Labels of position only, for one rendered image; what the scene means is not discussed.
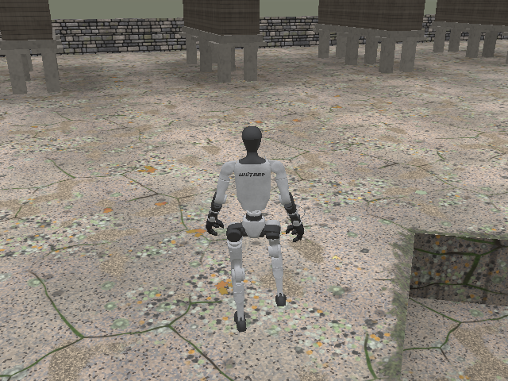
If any robot left upper arm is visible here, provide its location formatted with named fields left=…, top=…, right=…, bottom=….
left=214, top=160, right=236, bottom=204

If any right robot forearm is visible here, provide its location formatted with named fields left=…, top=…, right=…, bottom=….
left=284, top=192, right=302, bottom=226

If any robot left hand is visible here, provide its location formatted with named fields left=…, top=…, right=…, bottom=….
left=206, top=219, right=224, bottom=236

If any robot right upper arm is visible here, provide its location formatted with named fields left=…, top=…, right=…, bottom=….
left=269, top=160, right=291, bottom=205

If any robot torso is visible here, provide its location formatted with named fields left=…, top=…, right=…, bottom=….
left=234, top=156, right=271, bottom=238

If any left robot forearm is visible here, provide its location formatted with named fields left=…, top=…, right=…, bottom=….
left=207, top=192, right=222, bottom=222

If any robot right hand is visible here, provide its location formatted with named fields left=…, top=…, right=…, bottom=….
left=286, top=224, right=304, bottom=242

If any robot left foot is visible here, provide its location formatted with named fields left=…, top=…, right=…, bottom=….
left=234, top=311, right=247, bottom=332

